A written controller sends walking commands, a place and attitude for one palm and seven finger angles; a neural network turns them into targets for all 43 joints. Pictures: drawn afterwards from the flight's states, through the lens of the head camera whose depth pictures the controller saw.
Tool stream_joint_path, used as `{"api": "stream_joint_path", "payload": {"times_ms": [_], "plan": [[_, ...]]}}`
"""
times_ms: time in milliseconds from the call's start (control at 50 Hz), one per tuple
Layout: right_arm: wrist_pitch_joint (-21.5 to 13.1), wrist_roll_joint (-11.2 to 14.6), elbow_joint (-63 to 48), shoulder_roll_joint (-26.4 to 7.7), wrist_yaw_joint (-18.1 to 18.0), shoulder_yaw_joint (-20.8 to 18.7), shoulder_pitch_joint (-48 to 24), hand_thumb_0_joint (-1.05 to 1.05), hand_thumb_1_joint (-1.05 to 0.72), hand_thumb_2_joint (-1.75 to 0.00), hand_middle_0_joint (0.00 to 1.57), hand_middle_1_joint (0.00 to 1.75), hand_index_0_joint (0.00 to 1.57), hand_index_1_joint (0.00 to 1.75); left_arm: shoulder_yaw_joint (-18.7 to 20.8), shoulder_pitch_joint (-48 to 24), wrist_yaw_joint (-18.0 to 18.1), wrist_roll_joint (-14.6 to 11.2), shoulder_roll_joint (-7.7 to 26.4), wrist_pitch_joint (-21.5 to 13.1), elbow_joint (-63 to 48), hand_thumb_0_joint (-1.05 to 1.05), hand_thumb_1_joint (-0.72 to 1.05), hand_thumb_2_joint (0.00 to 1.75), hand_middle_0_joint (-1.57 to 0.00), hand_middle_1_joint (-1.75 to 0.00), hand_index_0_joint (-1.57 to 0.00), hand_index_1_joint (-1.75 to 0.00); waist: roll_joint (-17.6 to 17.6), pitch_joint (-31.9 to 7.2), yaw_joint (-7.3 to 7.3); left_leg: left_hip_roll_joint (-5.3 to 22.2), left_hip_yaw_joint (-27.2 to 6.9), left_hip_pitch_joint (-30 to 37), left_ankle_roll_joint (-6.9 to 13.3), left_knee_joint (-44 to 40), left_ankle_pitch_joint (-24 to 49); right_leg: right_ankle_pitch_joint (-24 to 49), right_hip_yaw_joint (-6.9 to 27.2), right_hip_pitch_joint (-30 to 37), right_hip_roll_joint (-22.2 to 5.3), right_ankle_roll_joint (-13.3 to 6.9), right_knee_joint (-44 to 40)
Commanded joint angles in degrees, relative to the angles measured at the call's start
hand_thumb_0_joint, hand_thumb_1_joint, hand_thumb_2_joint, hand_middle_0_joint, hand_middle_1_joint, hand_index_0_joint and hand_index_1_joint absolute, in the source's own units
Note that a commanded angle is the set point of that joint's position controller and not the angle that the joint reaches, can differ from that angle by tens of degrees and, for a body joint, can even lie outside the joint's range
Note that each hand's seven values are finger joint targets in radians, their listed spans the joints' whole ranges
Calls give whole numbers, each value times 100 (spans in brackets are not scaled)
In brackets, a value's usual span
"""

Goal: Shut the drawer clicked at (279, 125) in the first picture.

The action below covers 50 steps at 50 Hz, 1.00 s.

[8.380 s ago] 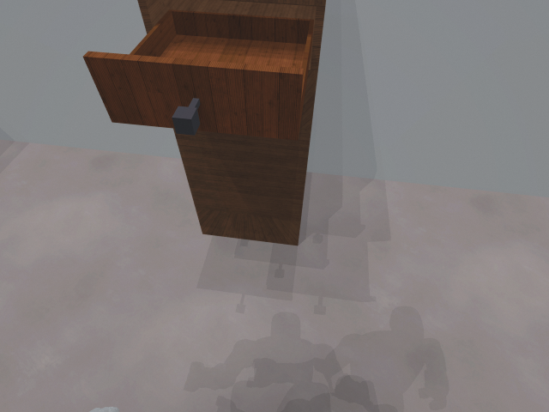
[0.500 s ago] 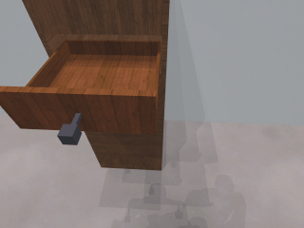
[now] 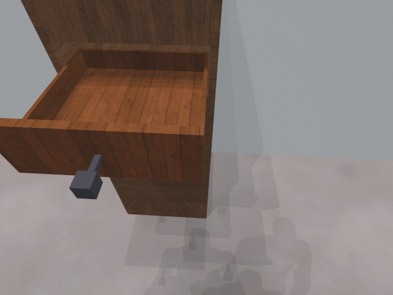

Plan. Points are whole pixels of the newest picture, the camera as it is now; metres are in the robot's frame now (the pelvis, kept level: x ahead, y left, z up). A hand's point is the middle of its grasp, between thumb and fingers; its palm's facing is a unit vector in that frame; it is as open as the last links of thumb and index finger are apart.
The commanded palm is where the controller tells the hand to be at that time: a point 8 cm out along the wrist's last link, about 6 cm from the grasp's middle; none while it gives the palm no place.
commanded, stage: look again from close up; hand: left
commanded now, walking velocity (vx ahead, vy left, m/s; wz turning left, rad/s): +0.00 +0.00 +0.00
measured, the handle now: (91, 175) +0.29 +0.21 +0.13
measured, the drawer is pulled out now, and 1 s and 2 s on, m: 0.29 0.29 0.29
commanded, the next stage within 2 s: raise the hand and make a fist in 0.36 s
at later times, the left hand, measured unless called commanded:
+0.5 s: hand out of the picture +0.04 +0.18 -0.17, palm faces +0.08 -0.98 -0.21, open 7.3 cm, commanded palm +0.11 +0.23 -0.06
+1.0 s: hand out of the picture +0.09 +0.20 +0.02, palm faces +0.23 -0.97 -0.05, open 5.3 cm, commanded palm +0.09 +0.22 +0.04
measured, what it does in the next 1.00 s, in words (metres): stands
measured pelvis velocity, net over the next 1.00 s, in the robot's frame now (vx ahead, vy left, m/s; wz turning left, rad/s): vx -0.04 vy -0.01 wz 0.08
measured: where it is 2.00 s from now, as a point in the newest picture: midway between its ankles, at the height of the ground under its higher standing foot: outside the picture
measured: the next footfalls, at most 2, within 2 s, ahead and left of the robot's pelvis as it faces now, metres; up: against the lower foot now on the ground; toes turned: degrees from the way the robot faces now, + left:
none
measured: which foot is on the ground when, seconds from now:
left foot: down 0.00-1.00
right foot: down 0.00-1.00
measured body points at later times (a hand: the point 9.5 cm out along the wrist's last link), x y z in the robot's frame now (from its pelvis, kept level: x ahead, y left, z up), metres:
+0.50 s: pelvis +0.02 +0.00 +0.00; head +0.03 +0.00 +0.45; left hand +0.04 +0.23 -0.15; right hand +0.02 -0.22 -0.16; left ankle -0.05 +0.10 -0.74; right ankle +0.00 -0.08 -0.74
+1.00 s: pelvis -0.04 -0.01 -0.05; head -0.03 +0.00 +0.40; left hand +0.07 +0.25 +0.03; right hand +0.22 -0.22 -0.06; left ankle -0.05 +0.10 -0.74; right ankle +0.00 -0.08 -0.74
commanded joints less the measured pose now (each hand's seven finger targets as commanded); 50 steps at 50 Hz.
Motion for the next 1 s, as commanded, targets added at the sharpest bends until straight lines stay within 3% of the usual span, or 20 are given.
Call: {"api": "stream_joint_path", "payload": {"times_ms": [0, 420, 440, 460, 480, 500, 520, 540, 560, 600, 640, 660, 680, 720, 760, 800, 880, 900, 940, 980], "plan": [[-100, -8, -76, -516, -69, -96, 280, 0, -90, -90, 20, 30, 20, 30, 112, 270, 69, 9, 615, -134, -157, 0, 90, 90, -20, -30, -20, -30, -103, 43, -28, 660, -585, -303, 90, -423, 1082, 1566, 845, 366, -840, -34, -285], [-108, -19, 7, -556, -130, -120, 182, 0, -90, -90, 20, 30, 20, 30, 149, 200, 85, 19, 627, -93, -156, 0, 90, 90, -20, -30, -20, -30, -73, 75, -5, 714, -571, -75, 90, -404, 1648, 1999, 788, 428, -844, -24, -188], [-96, 74, -393, -720, -60, -217, -352, 0, -90, -90, 20, 30, 20, 30, 211, 684, 319, 76, 752, -162, 113, 0, 90, 90, -20, -30, -20, -30, -251, 428, 200, 740, -232, -731, -86, 853, 1560, 4255, 973, 226, -1220, 386, -150], [-976, 378, -2558, -1654, -297, -350, -208, 0, -90, -90, 20, 30, 20, 30, 925, -3614, 187, -1123, 2050, -1367, -8805, 0, 90, 90, -22, -32, -22, -32, 947, -2520, -442, 44, -578, 570, 29, 22, 2710, 3329, 823, 919, -659, 92, 276], [-1474, 191, -2293, -1116, -455, -174, -687, 0, -90, -90, 20, 30, 20, 30, 884, -1175, 336, -628, 1648, -1005, -7545, 0, 90, 90, -24, -34, -24, -34, 1941, -2455, 65, 210, -438, 1025, 0, 25, 4138, 2139, 637, 837, -332, -73, 435], [-1599, 221, -1941, -1192, -471, -282, -595, 0, -90, -90, 20, 30, 20, 30, 705, -792, 672, -737, 1307, -720, -7139, 0, 90, 90, -26, -37, -26, -37, 1914, -2120, -58, 365, -566, 869, -255, 109, 4162, 1013, 228, 294, -349, 3, 521], [-1572, 315, -1917, -848, -375, -272, -292, 0, -90, -90, 20, 30, 20, 30, -190, 964, 566, -711, -143, -131, -6013, 0, 90, 90, -28, -39, -28, -39, 977, -1474, -149, 481, -613, 674, -192, 112, 4120, 713, 70, -276, -308, 117, 469], [-1668, 301, -2385, -1133, -291, -322, -484, 0, -90, -90, 20, 30, 20, 30, -186, 112, 417, -923, -138, -268, -7040, 0, 90, 90, -30, -41, -30, -41, 340, -671, -209, 476, -814, 192, -124, 220, 3741, 857, -37, -535, -325, 151, 410], [-1780, 220, -2578, -1286, -266, -459, -477, 0, -90, -90, 20, 30, 20, 30, 133, 100, 269, -930, 214, -552, -7303, 0, 90, 90, -32, -43, -32, -43, -49, -857, -272, 397, -785, 69, -112, 489, 3357, 988, -71, -651, -304, 159, 369], [-1849, 161, -2955, -1235, -203, -582, -642, 0, -90, -90, 20, 30, 20, 30, 416, 1896, -87, -957, 75, -989, -6551, 0, 90, 90, -36, -47, -36, -47, -1077, -769, 112, 222, -648, -735, -85, 829, 2800, 1565, -111, -555, -304, 166, 577], [-1750, 159, -3194, -1197, -27, -590, -829, 0, -90, -90, 20, 30, 20, 30, 296, 2926, -753, -1158, -335, -1572, -5887, 0, 90, 90, -40, -52, -40, -52, -1998, -260, 226, 74, -558, -1819, -139, 1138, 1688, 1670, -131, -884, -287, 296, 970], [-1702, 173, -3346, -1237, 52, -610, -961, 0, -90, -90, 20, 30, 20, 30, 425, 2986, -1150, -1301, -243, -1969, -5895, 0, 90, 90, -42, -54, -42, -54, -2146, -205, 244, -16, -479, -2265, -177, 1292, 1135, 1494, -6, -989, -330, 326, 1104], [-1679, 173, -3550, -1297, 123, -659, -1081, 0, -90, -90, 20, 30, 20, 30, 696, 3067, -1532, -1415, 2, -2346, -6018, 0, 90, 90, -44, -56, -44, -56, -1976, -351, 286, -88, -390, -2477, -219, 1467, 787, 1376, 190, -969, -409, 321, 1208], [-1521, 192, -3973, -1408, 217, -700, -1245, 0, -90, -90, 20, 30, 20, 30, 1364, 3186, -2078, -1492, 699, -2660, -6094, 0, 90, 90, -48, -60, -48, -60, -997, -606, 391, -200, -248, -2504, -244, 1711, 507, 1053, 562, -773, -573, 169, 1276], [-1353, 232, -4423, -1332, 176, -645, -1498, 0, -90, -90, 20, 30, 20, 30, 1533, 2634, -2102, -1413, 1072, -2482, -7161, 0, 90, 90, -52, -65, -52, -65, -287, -933, 494, -266, -96, -2576, -114, 1765, 351, 368, 578, -838, -503, 118, 1346], [-1228, 246, -4661, -1238, 80, -590, -1445, 0, -90, -90, 20, 30, 20, 30, 1514, 1779, -1854, -1540, 1092, -2392, -8187, 0, 90, 90, -56, -69, -56, -69, 270, -1137, 388, -255, -99, -2514, -56, 1783, 57, -495, 572, -1102, -401, 113, 1334], [-1326, 202, -4603, -995, -31, -495, -787, 0, -90, -90, 20, 30, 20, 30, 1350, 992, -1229, -1613, 858, -2901, -9373, 0, 90, 90, -64, -78, -64, -78, 534, -1421, 20, -110, -414, -2151, 29, 2063, 130, -554, 668, -1412, -286, 125, 1279], [-1362, 174, -4549, -1084, -37, -439, -717, 0, -90, -90, 20, 30, 20, 30, 1104, 443, -1212, -1567, 841, -3081, -9707, 0, 90, 90, -66, -80, -66, -80, 280, -1368, -216, -73, -503, -2117, 70, 2164, -18, -783, 686, -1650, -251, 158, 1260], [-1563, 231, -4415, -1130, -77, -320, -780, 0, -90, -90, 20, 30, 20, 30, 352, 67, -1363, -1444, 462, -3306, -9570, 0, 90, 90, -70, -84, -70, -84, 490, -906, -474, 0, -631, -2010, 112, 2164, -460, -1449, 643, -2121, -269, 137, 1090], [-1770, 304, -4295, -1227, -134, -251, -831, 0, -90, -90, 20, 30, 20, 30, -75, -238, -1626, -1394, 427, -3242, -9310, 0, 90, 90, -74, -88, -74, -88, 515, -596, -585, 47, -766, -2056, 143, 2045, -860, -1778, 607, -2196, -274, 147, 991]]}}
